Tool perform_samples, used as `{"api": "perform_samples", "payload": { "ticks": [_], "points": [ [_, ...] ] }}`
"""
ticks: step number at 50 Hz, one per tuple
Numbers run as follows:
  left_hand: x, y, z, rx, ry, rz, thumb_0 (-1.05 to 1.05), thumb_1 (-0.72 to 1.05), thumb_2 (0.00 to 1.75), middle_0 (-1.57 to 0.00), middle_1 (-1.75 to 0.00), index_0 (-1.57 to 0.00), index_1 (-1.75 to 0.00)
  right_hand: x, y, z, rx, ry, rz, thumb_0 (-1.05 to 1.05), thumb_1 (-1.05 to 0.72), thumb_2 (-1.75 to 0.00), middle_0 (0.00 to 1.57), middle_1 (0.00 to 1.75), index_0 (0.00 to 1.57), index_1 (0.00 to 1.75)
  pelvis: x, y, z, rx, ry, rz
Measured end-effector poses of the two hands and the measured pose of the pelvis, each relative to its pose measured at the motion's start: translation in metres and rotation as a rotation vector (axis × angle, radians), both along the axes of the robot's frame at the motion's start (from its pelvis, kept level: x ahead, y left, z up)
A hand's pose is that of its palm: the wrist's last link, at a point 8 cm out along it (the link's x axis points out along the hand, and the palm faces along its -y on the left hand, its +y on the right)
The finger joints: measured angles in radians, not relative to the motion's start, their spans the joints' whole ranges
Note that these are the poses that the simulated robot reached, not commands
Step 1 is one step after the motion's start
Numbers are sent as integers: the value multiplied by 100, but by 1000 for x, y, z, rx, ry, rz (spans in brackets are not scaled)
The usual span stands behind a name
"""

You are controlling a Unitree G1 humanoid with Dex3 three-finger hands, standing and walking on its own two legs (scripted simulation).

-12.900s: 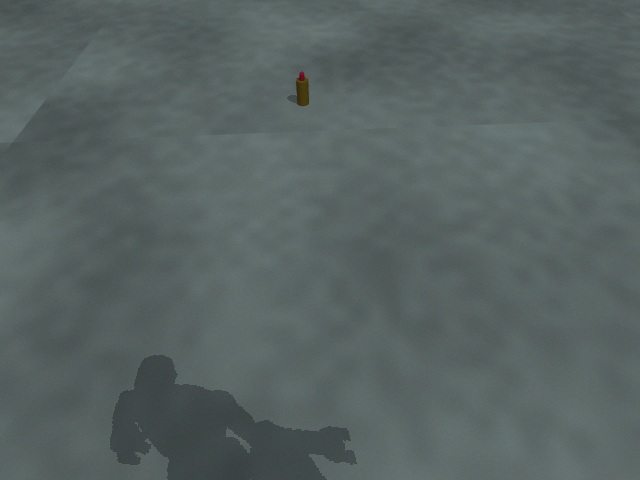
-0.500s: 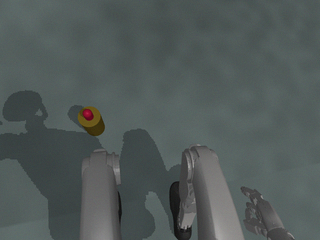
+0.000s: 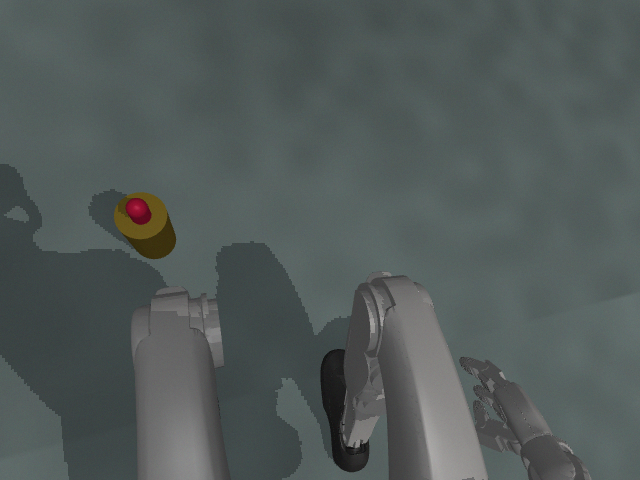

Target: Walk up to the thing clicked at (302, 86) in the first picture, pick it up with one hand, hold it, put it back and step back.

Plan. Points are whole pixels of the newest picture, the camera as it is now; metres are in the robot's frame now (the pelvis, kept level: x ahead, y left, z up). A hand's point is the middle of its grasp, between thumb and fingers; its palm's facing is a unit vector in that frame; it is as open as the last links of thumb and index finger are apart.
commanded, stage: approach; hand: left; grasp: from the side
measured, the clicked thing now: (146, 224) +0.45 +0.22 -0.26
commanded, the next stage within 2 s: close in in 0.22 s
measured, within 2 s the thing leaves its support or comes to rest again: neither
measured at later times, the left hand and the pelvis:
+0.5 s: hand (96, 238) +0.41 +0.28 -0.21, palm faces +0.04 -1.00 +0.07, open 17.6 cm; pelvis -0.01 +0.01 -0.06, yaw -6 degrees
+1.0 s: hand (137, 236) +0.43 +0.23 -0.24, palm faces +0.07 -1.00 +0.04, open 17.4 cm; pelvis -0.02 +0.02 -0.07, yaw -8 degrees
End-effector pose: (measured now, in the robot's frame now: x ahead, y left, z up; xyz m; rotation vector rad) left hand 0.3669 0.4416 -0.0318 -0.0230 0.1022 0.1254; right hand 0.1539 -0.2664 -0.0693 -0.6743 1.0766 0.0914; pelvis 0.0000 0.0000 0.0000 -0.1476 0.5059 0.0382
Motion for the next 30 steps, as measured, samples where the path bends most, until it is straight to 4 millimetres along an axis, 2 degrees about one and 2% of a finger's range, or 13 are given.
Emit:
{"api": "perform_samples", "payload": {
  "ticks": [7,12,21,30],
  "points": [
    [11,-38,-88,-51,39,-36,-2,-57,4,-7,-9,-5,-10,-6,1,-13,-67,54,56,1,-90,-89,20,30,20,30,-2,1,-28,-27,-63,-24],
    [13,-57,-132,-38,40,-62,-2,-55,6,-7,-10,-4,-11,-12,4,-20,-116,110,93,1,-90,-90,20,30,20,30,-4,4,-43,-48,-113,-35],
    [18,-96,-173,-43,55,-115,-2,-55,5,-7,-10,-4,-10,-14,12,-28,-158,151,176,1,-92,-90,20,30,20,30,-7,7,-58,-80,-187,-53],
    [29,-125,-192,-56,5,-43,-2,-59,1,-7,-9,-6,-8,-16,17,-23,-201,162,247,1,-93,-90,20,30,20,30,-12,10,-68,-113,-260,-71]
  ]
}}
